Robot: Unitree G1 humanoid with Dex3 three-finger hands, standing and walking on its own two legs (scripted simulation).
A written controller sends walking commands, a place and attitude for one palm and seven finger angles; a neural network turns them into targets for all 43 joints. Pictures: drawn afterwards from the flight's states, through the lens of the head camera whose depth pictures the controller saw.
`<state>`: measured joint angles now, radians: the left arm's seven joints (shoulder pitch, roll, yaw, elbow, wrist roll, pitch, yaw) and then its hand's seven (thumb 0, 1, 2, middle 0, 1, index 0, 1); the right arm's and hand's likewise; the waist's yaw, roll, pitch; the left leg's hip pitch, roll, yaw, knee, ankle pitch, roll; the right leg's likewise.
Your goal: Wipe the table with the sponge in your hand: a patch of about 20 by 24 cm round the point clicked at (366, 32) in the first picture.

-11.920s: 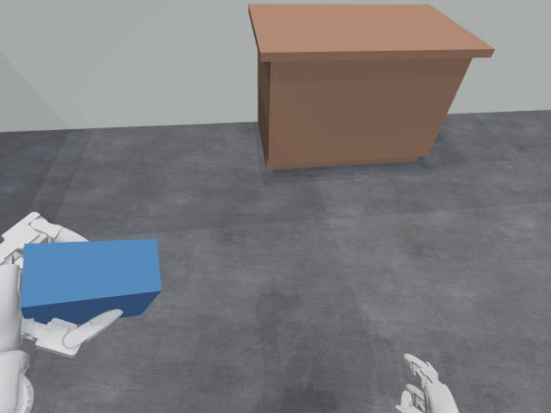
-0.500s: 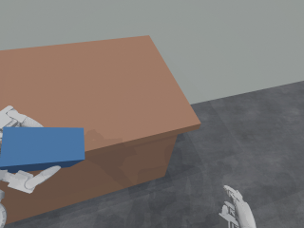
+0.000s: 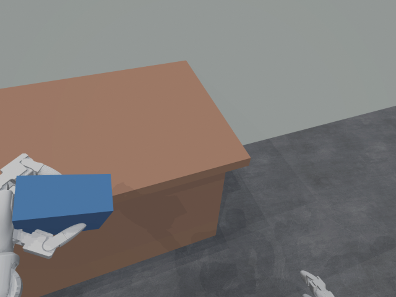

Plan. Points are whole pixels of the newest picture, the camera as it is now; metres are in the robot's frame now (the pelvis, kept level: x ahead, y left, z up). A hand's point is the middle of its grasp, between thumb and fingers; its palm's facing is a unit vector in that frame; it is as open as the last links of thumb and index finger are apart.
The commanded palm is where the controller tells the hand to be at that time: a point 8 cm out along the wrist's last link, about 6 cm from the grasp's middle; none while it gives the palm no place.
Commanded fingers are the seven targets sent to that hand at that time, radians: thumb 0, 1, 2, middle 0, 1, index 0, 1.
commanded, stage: look again from close up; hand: left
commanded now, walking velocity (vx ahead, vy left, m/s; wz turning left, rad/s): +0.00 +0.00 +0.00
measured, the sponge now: (78, 205) +0.23 +0.21 +0.14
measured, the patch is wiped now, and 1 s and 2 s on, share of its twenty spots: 0.00 0.00 0.00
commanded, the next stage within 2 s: shuffle to correct the standing spot in 0.38 s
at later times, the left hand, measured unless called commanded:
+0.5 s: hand (9, 181) +0.25 +0.32 +0.16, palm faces +0.40 -0.84 -0.37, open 10.2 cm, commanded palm +0.19 +0.33 +0.18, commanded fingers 0.00 0.10 1.30 -1.20 -1.60 -1.20 -1.60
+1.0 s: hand (24, 164) +0.29 +0.31 +0.16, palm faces +0.35 -0.84 -0.42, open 10.2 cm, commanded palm +0.23 +0.35 +0.18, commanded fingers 0.00 0.10 1.30 -1.20 -1.60 -1.20 -1.60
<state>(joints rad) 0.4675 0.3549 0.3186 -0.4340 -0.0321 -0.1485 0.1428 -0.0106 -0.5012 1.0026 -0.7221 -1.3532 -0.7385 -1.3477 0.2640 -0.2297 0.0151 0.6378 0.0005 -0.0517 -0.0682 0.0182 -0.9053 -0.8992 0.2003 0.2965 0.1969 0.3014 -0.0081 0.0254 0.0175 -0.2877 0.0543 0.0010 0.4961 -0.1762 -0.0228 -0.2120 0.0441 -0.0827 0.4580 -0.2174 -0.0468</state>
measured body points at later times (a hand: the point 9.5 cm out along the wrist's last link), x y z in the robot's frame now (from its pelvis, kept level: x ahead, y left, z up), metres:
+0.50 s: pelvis +0.02 +0.06 +0.00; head +0.05 +0.10 +0.45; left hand +0.22 +0.36 +0.18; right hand +0.21 -0.15 -0.06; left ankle +0.05 +0.13 -0.74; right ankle +0.02 -0.08 -0.74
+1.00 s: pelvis +0.06 +0.07 -0.01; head +0.08 +0.09 +0.44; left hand +0.26 +0.36 +0.18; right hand +0.22 -0.17 -0.09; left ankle +0.05 +0.13 -0.74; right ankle +0.02 -0.08 -0.74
